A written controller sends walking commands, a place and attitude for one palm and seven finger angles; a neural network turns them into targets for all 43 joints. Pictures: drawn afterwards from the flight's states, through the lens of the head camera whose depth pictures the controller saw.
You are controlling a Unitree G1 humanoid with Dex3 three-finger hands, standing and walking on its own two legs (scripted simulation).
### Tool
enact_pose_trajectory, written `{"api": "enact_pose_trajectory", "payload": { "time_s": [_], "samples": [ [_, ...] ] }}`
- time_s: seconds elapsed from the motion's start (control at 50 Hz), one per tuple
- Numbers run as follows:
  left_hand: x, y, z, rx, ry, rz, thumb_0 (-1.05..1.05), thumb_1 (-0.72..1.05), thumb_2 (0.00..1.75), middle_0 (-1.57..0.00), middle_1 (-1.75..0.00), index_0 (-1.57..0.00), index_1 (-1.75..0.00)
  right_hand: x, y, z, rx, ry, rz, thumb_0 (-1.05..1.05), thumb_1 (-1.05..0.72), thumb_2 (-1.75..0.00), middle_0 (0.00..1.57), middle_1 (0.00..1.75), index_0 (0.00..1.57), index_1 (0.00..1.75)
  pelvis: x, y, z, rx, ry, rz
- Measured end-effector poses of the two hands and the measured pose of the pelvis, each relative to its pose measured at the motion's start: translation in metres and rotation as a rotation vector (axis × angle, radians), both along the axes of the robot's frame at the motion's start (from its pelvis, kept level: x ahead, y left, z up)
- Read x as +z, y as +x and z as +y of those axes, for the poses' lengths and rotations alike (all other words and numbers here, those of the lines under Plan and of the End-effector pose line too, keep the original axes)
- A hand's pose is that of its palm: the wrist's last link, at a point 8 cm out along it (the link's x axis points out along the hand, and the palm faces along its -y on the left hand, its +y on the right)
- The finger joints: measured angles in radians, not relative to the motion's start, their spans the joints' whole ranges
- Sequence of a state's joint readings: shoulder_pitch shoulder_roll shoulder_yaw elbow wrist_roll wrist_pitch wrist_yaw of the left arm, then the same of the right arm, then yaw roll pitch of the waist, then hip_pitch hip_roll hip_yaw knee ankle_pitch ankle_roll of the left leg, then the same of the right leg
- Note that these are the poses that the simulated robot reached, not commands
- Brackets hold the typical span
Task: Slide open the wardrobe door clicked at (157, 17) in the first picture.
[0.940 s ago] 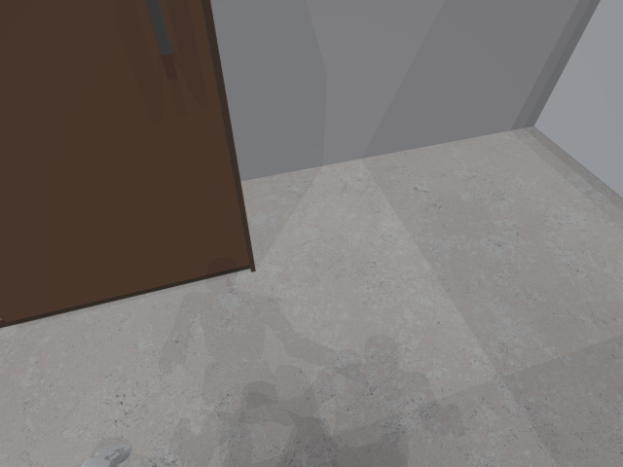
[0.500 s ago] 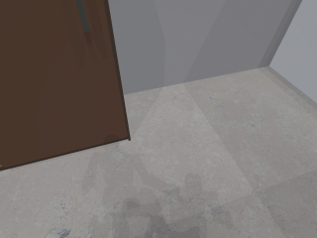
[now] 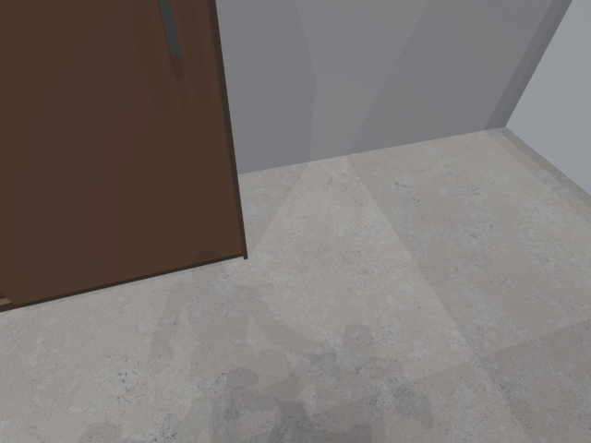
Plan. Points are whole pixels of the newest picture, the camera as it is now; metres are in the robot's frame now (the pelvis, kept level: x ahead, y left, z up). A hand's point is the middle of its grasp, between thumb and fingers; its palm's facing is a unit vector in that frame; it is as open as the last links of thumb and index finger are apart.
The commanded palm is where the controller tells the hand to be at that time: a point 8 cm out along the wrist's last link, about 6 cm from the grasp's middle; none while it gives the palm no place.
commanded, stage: look at it before walking up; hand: right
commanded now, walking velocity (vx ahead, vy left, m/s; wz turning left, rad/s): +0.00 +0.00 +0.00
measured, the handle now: out of the picture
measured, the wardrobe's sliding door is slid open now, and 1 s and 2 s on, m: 0.00 0.00 0.00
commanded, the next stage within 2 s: walk to a spot facing it in 0.50 s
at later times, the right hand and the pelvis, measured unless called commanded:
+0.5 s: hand out of the picture +0.07 -0.25 -0.16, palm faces -0.02 +0.94 -0.34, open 7.4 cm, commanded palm none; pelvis +0.00 +0.00 +0.00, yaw +0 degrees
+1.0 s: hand out of the picture +0.06 -0.19 -0.19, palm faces -0.13 +0.95 -0.27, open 7.4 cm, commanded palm none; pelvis -0.02 +0.02 -0.03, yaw +10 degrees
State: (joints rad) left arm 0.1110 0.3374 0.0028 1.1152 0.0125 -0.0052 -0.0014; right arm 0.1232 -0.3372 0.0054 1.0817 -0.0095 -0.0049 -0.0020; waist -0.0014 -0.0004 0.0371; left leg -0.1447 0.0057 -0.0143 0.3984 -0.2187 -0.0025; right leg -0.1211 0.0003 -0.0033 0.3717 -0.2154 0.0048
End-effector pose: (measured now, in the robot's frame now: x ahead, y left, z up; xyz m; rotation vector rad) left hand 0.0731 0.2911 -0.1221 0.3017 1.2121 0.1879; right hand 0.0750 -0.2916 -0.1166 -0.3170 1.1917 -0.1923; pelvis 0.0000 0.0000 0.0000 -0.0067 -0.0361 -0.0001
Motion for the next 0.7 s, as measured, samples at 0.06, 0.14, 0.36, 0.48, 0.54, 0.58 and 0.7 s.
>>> {"api": "enact_pose_trajectory", "payload": {
  "time_s": [0.06, 0.14, 0.36, 0.48, 0.54, 0.58, 0.7],
  "samples": [
    [0.0, 0.0, 0.0, -0.001, -0.001, -0.004, 0.01, 0.9, 0.9, -0.2, -0.3, -0.2, -0.3, 0.0, 0.001, 0.002, 0.004, 0.004, -0.005, 0.0, -0.9, -0.9, 0.21, 0.3, 0.2, 0.29, 0.0, -0.001, 0.001, 0.001, 0.0, 0.001],
    [0.001, 0.0, 0.0, -0.002, -0.001, -0.005, 0.01, 0.9, 0.9, -0.2, -0.3, -0.2, -0.3, 0.0, 0.002, 0.004, 0.006, 0.008, -0.006, 0.0, -0.9, -0.9, 0.21, 0.3, 0.2, 0.29, 0.0, -0.001, 0.001, 0.002, 0.0, 0.003],
    [0.002, -0.002, 0.001, 0.0, 0.004, 0.007, 0.01, 0.9, 0.9, -0.2, -0.3, -0.2, -0.3, -0.002, -0.005, 0.003, -0.004, 0.009, 0.013, 0.0, -0.9, -0.9, 0.21, 0.3, 0.2, 0.29, 0.001, 0.0, 0.002, 0.001, 0.001, 0.004],
    [0.002, -0.001, 0.001, -0.002, 0.005, 0.008, 0.01, 0.9, 0.9, -0.2, -0.3, -0.2, -0.3, -0.002, -0.008, 0.001, -0.011, 0.006, 0.022, 0.0, -0.9, -0.9, 0.21, 0.3, 0.2, 0.29, 0.001, 0.0, 0.001, -0.001, 0.001, 0.002],
    [0.002, 0.001, 0.001, -0.005, 0.005, 0.007, 0.01, 0.9, 0.9, -0.2, -0.3, -0.2, -0.3, -0.002, -0.009, 0.001, -0.013, 0.005, 0.026, 0.0, -0.9, -0.9, 0.21, 0.3, 0.2, 0.29, 0.001, 0.001, 0.001, -0.001, 0.001, 0.002],
    [0.002, 0.002, 0.0, -0.007, 0.004, 0.006, 0.01, 0.9, 0.9, -0.2, -0.3, -0.2, -0.3, -0.002, -0.01, 0.0, -0.015, 0.004, 0.027, 0.0, -0.9, -0.9, 0.21, 0.3, 0.2, 0.29, 0.001, 0.001, 0.001, -0.002, 0.001, 0.002],
    [0.001, 0.004, -0.001, -0.002, 0.004, -0.003, 0.01, 0.9, 0.9, -0.2, -0.3, -0.2, -0.3, -0.002, -0.01, 0.0, -0.016, 0.0, 0.037, 0.0, -0.9, -0.9, 0.21, 0.29, 0.2, 0.29, 0.001, 0.001, 0.001, 0.014, 0.001, 0.007]
  ]
}}
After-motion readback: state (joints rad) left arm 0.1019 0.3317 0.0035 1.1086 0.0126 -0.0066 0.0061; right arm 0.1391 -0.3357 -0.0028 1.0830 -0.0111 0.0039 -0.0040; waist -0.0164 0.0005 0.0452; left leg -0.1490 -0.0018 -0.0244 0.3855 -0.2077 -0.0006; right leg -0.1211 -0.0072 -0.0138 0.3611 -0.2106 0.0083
